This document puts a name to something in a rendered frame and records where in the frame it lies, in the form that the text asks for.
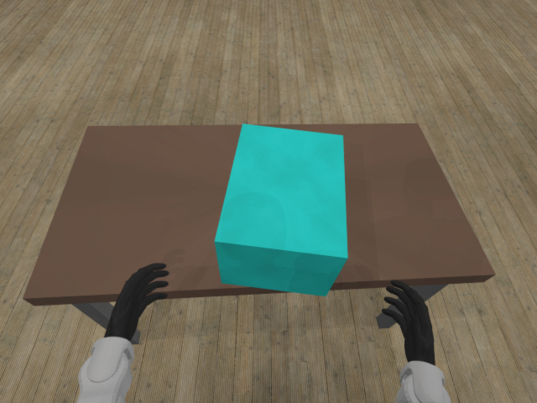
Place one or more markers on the left robot forearm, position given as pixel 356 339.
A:
pixel 106 376

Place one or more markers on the robot left hand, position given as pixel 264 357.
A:
pixel 132 300

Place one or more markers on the right robot forearm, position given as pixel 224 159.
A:
pixel 422 382

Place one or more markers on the table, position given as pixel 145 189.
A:
pixel 139 195

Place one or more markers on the carton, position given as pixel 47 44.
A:
pixel 283 224

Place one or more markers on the robot right hand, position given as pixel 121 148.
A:
pixel 415 324

